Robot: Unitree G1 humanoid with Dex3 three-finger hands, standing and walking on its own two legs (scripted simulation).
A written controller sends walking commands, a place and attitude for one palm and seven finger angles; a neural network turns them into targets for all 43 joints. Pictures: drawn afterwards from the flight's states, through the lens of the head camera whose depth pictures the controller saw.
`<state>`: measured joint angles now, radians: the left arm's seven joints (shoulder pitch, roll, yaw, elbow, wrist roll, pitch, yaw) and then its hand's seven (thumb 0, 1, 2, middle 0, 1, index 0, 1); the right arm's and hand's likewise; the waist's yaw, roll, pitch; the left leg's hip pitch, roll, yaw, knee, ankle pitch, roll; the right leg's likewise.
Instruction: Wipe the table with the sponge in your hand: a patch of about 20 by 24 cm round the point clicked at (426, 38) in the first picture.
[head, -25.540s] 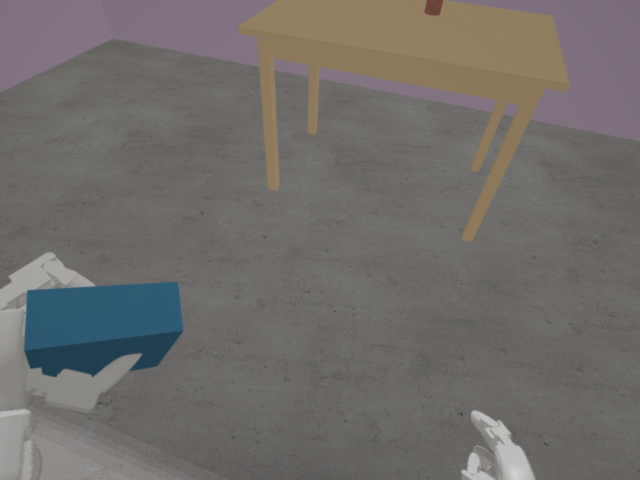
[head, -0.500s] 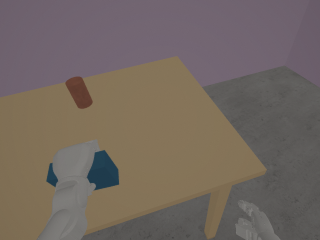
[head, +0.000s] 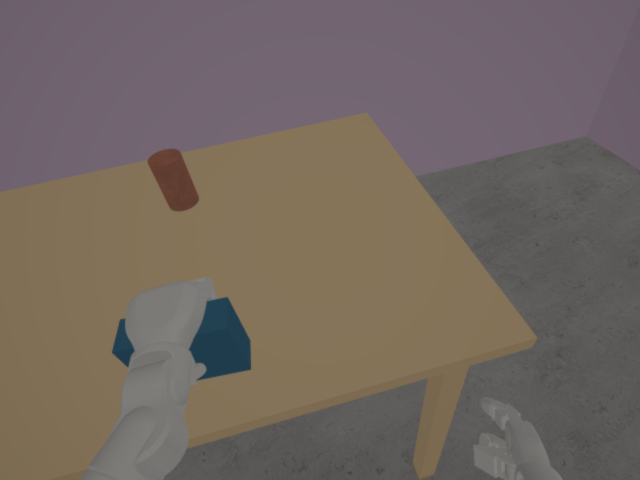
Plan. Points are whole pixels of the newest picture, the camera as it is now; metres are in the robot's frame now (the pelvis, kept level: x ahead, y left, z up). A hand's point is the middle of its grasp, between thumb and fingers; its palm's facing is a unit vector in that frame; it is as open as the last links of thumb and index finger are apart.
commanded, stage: slide across to the third lane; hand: left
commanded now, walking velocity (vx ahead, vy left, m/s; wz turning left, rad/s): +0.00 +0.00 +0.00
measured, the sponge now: (193, 352) +0.26 +0.22 +0.03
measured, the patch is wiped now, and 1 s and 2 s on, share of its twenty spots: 0.75 0.90 1.00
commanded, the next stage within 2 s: wipe forward along the third lane in 0.30 s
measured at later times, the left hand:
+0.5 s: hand (230, 315) +0.30 +0.17 +0.07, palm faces +0.03 -0.08 -1.00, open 8.9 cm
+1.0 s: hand (234, 294) +0.33 +0.18 +0.07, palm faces -0.01 -0.07 -1.00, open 8.9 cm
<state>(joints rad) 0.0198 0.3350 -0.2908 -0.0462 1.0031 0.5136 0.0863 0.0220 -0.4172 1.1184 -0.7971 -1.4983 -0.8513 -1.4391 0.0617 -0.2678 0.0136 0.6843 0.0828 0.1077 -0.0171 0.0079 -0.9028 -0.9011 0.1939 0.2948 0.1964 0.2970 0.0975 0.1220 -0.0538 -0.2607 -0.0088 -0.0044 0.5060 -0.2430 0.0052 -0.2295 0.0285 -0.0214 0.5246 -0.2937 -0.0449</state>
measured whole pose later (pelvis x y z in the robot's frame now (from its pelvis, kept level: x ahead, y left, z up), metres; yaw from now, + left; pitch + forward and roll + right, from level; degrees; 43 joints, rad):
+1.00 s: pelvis -0.01 -0.02 +0.00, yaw +0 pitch +2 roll +1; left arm -0.36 0.24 -0.31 0.40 0.99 0.54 0.10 -0.02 -0.48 1.17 -0.84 -1.48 -0.89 -1.38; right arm 0.06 -0.27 0.03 0.68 0.10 0.15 -0.06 0.01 -0.90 -0.90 0.20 0.29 0.20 0.30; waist 0.06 0.08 -0.11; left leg -0.34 0.01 -0.01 0.52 -0.23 -0.01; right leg -0.31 0.05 -0.03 0.55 -0.28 -0.07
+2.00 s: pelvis +0.00 +0.01 +0.00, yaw +0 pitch +9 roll -1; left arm -0.78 0.30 -0.20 0.93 1.01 0.38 0.15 0.00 -0.49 1.18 -0.85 -1.46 -0.88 -1.42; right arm 0.15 -0.26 0.01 0.73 0.08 0.16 -0.07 0.00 -0.90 -0.90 0.20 0.30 0.20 0.30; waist -0.02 0.05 -0.13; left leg -0.46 -0.01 -0.01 0.53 -0.23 0.01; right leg -0.41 0.03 -0.02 0.51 -0.26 -0.03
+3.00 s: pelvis +0.03 +0.02 +0.00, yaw +0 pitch +5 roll +0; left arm -0.37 0.24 -0.40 0.33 1.00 0.62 0.15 0.01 -0.41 1.13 -0.79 -1.51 -0.82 -1.49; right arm 0.05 -0.26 0.03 0.67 0.10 0.25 0.03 0.00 -0.90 -0.90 0.19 0.29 0.19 0.30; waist 0.06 0.08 -0.12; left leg -0.32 -0.02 0.00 0.53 -0.29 0.03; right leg -0.27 0.02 -0.01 0.51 -0.32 -0.02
